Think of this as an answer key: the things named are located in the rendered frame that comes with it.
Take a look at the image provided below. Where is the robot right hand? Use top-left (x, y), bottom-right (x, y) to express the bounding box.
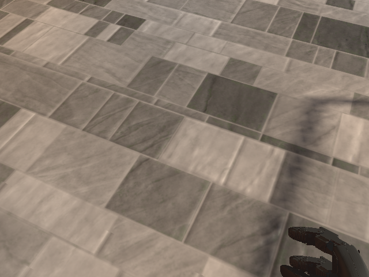
top-left (280, 227), bottom-right (369, 277)

